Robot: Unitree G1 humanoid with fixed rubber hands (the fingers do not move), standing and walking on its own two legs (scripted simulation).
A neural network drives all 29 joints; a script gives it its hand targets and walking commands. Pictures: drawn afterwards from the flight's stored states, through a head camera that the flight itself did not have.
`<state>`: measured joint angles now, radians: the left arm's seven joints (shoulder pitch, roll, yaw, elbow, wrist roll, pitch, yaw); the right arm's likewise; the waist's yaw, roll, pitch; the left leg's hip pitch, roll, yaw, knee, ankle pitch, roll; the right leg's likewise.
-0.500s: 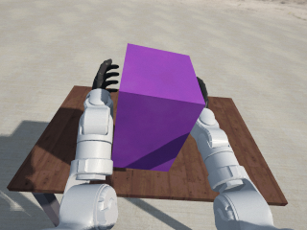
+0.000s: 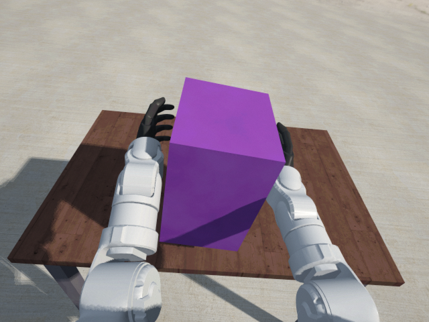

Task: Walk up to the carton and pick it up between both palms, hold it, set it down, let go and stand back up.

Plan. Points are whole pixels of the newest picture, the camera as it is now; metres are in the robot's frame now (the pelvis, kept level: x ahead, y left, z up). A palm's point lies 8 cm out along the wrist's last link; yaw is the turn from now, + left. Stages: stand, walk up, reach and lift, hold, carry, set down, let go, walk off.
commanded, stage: set down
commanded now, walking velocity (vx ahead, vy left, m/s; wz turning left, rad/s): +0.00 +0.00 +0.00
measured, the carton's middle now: (212, 169) +0.38 -0.03 +0.12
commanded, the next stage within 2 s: none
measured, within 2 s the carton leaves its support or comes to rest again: rests again in 1.56 s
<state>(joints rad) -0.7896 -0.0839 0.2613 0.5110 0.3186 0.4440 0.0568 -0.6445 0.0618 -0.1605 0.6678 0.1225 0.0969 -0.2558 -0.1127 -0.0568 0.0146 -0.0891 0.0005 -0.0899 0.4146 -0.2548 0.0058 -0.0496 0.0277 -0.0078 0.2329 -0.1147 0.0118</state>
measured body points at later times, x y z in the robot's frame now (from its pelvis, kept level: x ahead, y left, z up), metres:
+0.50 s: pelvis +0.01 +0.00 +0.00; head +0.01 +0.04 +0.45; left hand +0.43 +0.09 +0.13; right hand +0.38 -0.16 +0.11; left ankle -0.02 +0.11 -0.75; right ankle +0.01 -0.13 -0.75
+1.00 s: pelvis +0.01 +0.00 +0.00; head +0.02 +0.03 +0.45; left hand +0.43 +0.09 +0.10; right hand +0.38 -0.16 +0.08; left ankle -0.02 +0.11 -0.75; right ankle +0.01 -0.13 -0.75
